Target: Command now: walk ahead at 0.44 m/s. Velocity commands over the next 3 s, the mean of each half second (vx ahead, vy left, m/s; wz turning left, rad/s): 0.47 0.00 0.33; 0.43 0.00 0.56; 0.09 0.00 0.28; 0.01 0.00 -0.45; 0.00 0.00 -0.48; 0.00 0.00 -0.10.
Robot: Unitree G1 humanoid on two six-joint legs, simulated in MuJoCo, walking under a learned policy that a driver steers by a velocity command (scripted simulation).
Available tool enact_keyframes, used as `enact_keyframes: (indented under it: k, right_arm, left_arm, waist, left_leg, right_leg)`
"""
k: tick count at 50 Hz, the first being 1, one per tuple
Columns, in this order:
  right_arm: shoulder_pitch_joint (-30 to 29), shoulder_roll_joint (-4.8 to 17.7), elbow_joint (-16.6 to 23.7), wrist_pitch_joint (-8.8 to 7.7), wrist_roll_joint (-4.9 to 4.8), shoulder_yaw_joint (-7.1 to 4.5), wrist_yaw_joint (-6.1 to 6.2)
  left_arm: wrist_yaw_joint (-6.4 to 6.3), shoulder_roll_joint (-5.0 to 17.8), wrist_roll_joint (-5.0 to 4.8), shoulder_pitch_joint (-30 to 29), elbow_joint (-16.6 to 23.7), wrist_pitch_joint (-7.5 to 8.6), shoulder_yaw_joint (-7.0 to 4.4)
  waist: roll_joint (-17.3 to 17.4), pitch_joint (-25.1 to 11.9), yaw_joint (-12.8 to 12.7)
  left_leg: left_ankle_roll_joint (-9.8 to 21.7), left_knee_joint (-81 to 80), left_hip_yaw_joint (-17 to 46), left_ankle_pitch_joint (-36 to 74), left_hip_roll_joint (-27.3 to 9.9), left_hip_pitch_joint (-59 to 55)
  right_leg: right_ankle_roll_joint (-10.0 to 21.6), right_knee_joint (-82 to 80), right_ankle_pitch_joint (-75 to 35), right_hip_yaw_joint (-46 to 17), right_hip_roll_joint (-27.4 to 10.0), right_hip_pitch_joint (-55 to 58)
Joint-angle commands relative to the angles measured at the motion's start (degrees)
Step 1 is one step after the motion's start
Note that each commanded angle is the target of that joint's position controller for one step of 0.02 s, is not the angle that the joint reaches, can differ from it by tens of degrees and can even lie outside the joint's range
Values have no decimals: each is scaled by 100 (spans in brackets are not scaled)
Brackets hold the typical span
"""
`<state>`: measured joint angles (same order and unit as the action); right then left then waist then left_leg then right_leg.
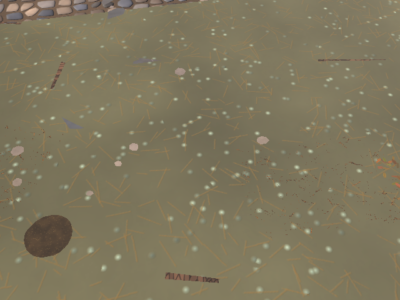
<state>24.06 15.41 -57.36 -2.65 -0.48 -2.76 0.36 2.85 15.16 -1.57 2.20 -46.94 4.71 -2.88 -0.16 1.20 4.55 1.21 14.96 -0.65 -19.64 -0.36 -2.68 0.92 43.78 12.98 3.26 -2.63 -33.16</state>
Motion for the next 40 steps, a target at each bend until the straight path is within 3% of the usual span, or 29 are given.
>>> enact_keyframes:
  k: [1, 2, 4, 5, 6, 7, 8, 9, 10, 11, 12, 14, 17, 21, 27, 29, 31, 33, 34, 35, 36, 37, 38, 39, 40]
  right_arm:
    - [-118, 1021, 283, -94, -11, -201, 27]
    - [-81, 1054, 241, -122, -54, -220, 23]
    - [-161, 1096, 196, -148, -119, -243, 30]
    - [-217, 1063, 197, -137, -121, -235, 38]
    - [-274, 997, 242, -130, -69, -206, 42]
    - [-158, 639, 393, -126, 121, -89, 40]
    - [537, -36, 417, -202, -71, 53, 43]
    - [125, 619, 430, -244, -239, -116, 26]
    - [-288, 791, 585, -249, -295, -187, 28]
    - [-403, 715, 586, -221, -241, -199, 76]
    - [-370, 618, 551, -166, -163, -237, 109]
    - [-142, 381, 494, 0, -172, -259, 103]
    - [-544, 366, 737, 150, -135, -308, 125]
    - [-1059, 344, 952, 109, -91, -323, 21]
    - [-2245, 147, 1462, 44, -69, -164, -218]
    - [-2463, 167, 1654, 49, -85, -143, -296]
    - [-2425, 287, 1794, 65, -95, -181, -357]
    - [-1749, 579, 1744, 101, -111, -339, -362]
    - [-888, 853, 1542, 105, -134, -508, -324]
    - [128, 1343, 1267, 156, -149, -740, -207]
    - [35, 1994, 1250, 128, -188, -834, -150]
    - [145, 1598, 1493, 8, -72, -674, -198]
    - [-31, 1226, 1440, -85, -11, -562, -229]
    - [-363, 1057, 1478, -142, -39, -510, -223]
    - [-815, 846, 1572, -155, -44, -450, -211]
  left_arm:
    - [77, 198, 7, -927, 585, 45, 24]
    - [42, 328, 9, -893, 605, 20, -19]
    - [-50, 622, 22, -384, 515, 2, -160]
    - [-111, 803, 30, 277, 311, -6, -274]
    - [-183, 1006, 30, 1141, 57, -26, -395]
    - [-282, 1459, 107, 2083, -108, -74, -514]
    - [-220, 1551, 234, 2061, -110, -59, -431]
    - [-190, 1093, 144, 1694, -79, -6, -324]
    - [-181, 825, 76, 1226, -42, 45, -243]
    - [-155, 659, 89, 841, -36, 98, -197]
    - [-127, 516, 152, 594, -54, 143, -173]
    - [-125, 348, 224, 401, -138, 202, -149]
    - [-208, 539, 238, 511, -287, 257, -210]
    - [-351, 699, 263, 777, -391, 209, -256]
    - [-418, 951, 170, 1346, -512, 48, -332]
    - [-402, 1019, 116, 1500, -549, -42, -366]
    - [-394, 1137, 65, 1439, -518, -119, -406]
    - [-407, 1299, 10, 1265, -446, -199, -449]
    - [-410, 1300, -31, 1132, -400, -238, -434]
    - [-419, 1136, 58, 1165, -318, -208, -360]
    - [-354, 214, 279, 1552, 27, -55, -90]
    - [-288, 533, 67, 1080, 125, 214, -100]
    - [-243, 831, -163, 493, 304, 354, -181]
    - [-263, 778, -119, 466, 290, 431, -157]
    - [-304, 814, 39, 529, 191, 438, -195]
  waist:
    - [798, 339, -63]
    - [811, 369, -150]
    - [834, 142, -568]
    - [771, -204, -917]
    - [695, -666, -1305]
    - [-265, -1498, -1511]
    - [-1608, -2241, -1042]
    - [-1022, -1431, -1096]
    - [-850, -618, -955]
    - [-542, -261, -742]
    - [-532, -101, -566]
    - [-642, -54, -320]
    - [-441, 192, -286]
    - [-245, 307, -397]
    - [-35, 615, -862]
    - [-88, 651, -908]
    - [-240, 497, -761]
    - [-466, -66, -292]
    - [-389, -526, 213]
    - [41, -1069, 627]
    - [1608, -1375, -69]
    - [886, -2144, 196]
    - [570, -1400, 294]
    - [276, -937, 58]
    - [86, -633, -200]
  left_leg:
    - [873, -664, 570, 2929, -1185, 549]
    - [823, -591, 598, 3149, -1239, 564]
    - [642, 23, 546, 4335, -1288, 394]
    - [507, 736, 426, 4831, -1158, 551]
    - [337, 1751, 343, 4474, -936, 1191]
    - [141, 3635, 144, 2115, -481, 2342]
    - [-14, 5345, 558, -1475, 318, 3627]
    - [30, 5967, 949, -1281, -14, 4047]
    - [135, 5960, 769, -738, -295, 4261]
    - [165, 5782, 675, -259, -551, 3995]
    - [177, 5551, 689, 54, -706, 3690]
    - [192, 5321, 717, 290, -853, 3233]
    - [100, 4967, 748, 733, -911, 3690]
    - [-39, 3993, 762, 1762, -850, 4270]
    - [33, 2587, 81, 2064, -761, 4421]
    - [137, 2336, -85, 1708, -688, 4471]
    - [306, 2182, -340, 1190, -461, 4109]
    - [558, 2171, -685, 696, 11, 3005]
    - [763, 1794, -768, 980, 308, 1785]
    - [1049, 1605, 5, 1010, 50, -27]
    - [2042, 1061, 3244, -11, -1433, -1729]
    - [2345, 157, 4892, -549, -1924, -2098]
    - [2023, -10, 4119, -10, -1816, -1737]
    - [1822, 62, 3333, 559, -1566, -976]
    - [1658, 45, 2740, 1150, -1323, -174]
  right_leg:
    - [13, -800, -999, 194, 219, 459]
    - [82, -957, -1034, 109, 258, 715]
    - [268, -1275, -995, 27, 379, 1433]
    - [390, -1369, -1019, 56, 468, 2300]
    - [513, -1286, -1004, -120, 274, 3542]
    - [805, -1268, -532, -1549, -1027, 5036]
    - [1572, -2481, 899, -4287, -2260, 5664]
    - [1368, -2977, 1791, -4296, -2065, 4812]
    - [1128, -3103, 1811, -3361, -1904, 3987]
    - [977, -3252, 1186, -2659, -1664, 3228]
    - [868, -3389, 662, -2060, -1447, 2683]
    - [798, -3652, 207, -1303, -1244, 2198]
    - [924, -3936, -79, -758, -1273, 2106]
    - [924, -3980, -578, -157, -1264, 2564]
    - [854, -3825, -1169, 605, -1368, 3350]
    - [807, -3579, -1519, 742, -1466, 3767]
    - [702, -3087, -2824, 912, -1514, 4011]
    - [564, -1866, -4896, 1084, -1463, 4025]
    - [393, -699, -5114, 1242, -1267, 3651]
    - [98, 978, -3743, 1243, -1050, 2331]
    - [-284, 2994, 1550, 860, 118, -316]
    - [-197, 3695, 2165, -645, 386, -956]
    - [-34, 3632, 1624, -764, 113, -1489]
    - [78, 3165, 1120, -771, -159, -1348]
    - [58, 2639, 799, -789, -354, -938]
